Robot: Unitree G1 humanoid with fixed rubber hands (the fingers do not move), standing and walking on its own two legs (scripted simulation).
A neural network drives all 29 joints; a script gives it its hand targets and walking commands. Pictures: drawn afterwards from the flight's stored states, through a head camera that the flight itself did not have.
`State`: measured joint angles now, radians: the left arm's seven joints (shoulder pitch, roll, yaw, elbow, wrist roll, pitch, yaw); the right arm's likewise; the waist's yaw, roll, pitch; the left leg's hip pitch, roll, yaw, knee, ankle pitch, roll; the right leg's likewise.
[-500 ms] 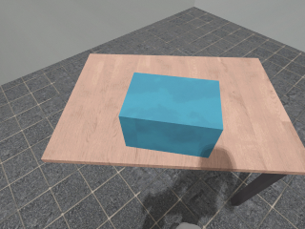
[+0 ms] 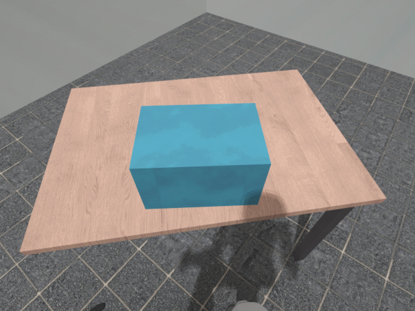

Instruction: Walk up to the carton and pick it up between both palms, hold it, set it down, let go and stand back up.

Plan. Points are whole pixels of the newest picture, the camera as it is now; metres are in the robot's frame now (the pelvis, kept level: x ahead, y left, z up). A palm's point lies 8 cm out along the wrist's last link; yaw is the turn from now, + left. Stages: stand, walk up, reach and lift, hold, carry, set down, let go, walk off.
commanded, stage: walk up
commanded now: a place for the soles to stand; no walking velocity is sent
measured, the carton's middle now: (200, 156) +0.48 +0.05 -0.04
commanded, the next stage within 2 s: reach and lift in 1.86 s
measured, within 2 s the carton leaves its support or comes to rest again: neither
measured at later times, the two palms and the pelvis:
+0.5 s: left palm out of the picture +0.10 +0.25 -0.12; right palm out of the picture +0.03 -0.27 -0.13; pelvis +0.02 -0.01 +0.00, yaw -5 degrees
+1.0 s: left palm out of the picture +0.12 +0.25 -0.12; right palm out of the picture +0.00 -0.25 -0.14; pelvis +0.05 +0.01 +0.00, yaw -8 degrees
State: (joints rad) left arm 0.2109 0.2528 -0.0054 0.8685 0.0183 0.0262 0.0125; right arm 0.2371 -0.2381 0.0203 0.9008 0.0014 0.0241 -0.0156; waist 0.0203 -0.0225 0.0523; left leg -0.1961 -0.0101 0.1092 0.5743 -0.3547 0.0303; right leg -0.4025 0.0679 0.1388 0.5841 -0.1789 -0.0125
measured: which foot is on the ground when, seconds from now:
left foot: down 0.00-1.00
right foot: down 0.00-1.00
